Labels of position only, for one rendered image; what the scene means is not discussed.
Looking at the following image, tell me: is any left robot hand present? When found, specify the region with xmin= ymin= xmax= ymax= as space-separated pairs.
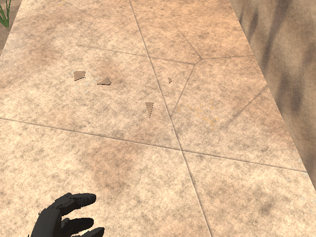
xmin=28 ymin=193 xmax=105 ymax=237

